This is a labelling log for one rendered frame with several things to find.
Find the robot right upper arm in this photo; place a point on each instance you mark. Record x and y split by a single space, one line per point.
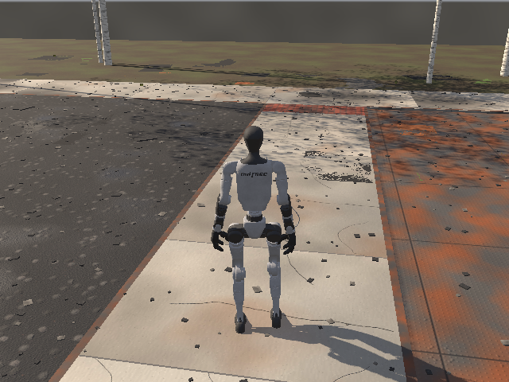
281 182

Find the robot left upper arm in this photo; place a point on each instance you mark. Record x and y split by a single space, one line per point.
225 182

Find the left robot hand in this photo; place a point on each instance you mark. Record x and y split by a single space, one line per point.
215 239

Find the robot left shin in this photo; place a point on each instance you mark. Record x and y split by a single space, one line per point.
238 293

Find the left robot forearm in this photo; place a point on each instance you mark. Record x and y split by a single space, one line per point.
219 216

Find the right robot forearm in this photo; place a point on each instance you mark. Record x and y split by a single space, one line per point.
287 217

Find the right robot hand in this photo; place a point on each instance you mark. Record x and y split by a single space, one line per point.
291 243

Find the robot torso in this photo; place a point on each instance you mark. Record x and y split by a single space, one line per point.
254 193

